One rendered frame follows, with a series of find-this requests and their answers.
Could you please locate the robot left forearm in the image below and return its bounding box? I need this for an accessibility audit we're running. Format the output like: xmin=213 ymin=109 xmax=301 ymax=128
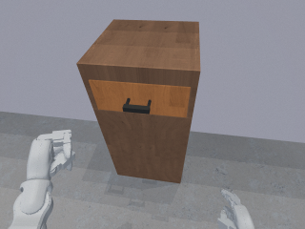
xmin=8 ymin=178 xmax=53 ymax=229

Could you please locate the cabinet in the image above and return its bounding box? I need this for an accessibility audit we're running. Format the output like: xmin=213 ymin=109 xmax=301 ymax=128
xmin=76 ymin=19 xmax=201 ymax=184

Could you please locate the drawer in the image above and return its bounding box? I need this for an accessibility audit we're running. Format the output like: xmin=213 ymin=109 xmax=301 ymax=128
xmin=89 ymin=79 xmax=191 ymax=117

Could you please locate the right robot hand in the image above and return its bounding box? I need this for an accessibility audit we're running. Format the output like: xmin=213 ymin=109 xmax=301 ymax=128
xmin=217 ymin=189 xmax=254 ymax=229

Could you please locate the handle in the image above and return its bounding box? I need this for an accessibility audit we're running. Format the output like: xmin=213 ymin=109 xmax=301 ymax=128
xmin=122 ymin=98 xmax=152 ymax=115

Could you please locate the left robot hand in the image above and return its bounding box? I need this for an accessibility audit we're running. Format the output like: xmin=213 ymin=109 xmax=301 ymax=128
xmin=26 ymin=130 xmax=75 ymax=180

